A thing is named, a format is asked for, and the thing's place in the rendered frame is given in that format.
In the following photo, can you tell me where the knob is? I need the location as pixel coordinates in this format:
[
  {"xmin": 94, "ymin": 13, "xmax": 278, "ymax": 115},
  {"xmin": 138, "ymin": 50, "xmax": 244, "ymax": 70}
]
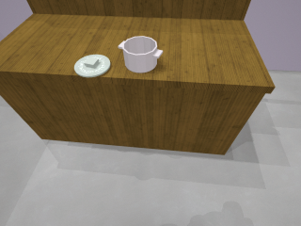
[{"xmin": 84, "ymin": 57, "xmax": 99, "ymax": 68}]

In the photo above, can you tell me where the lid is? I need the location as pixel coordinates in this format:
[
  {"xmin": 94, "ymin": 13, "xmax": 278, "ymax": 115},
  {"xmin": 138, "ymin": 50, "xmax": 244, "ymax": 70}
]
[{"xmin": 74, "ymin": 55, "xmax": 111, "ymax": 78}]

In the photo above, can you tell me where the table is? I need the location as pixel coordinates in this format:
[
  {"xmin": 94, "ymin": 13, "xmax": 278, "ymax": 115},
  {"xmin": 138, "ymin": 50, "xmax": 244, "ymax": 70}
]
[{"xmin": 0, "ymin": 0, "xmax": 275, "ymax": 155}]

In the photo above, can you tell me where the pot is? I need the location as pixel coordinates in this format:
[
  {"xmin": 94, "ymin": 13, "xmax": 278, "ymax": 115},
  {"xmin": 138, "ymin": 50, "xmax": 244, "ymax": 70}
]
[{"xmin": 118, "ymin": 36, "xmax": 164, "ymax": 73}]

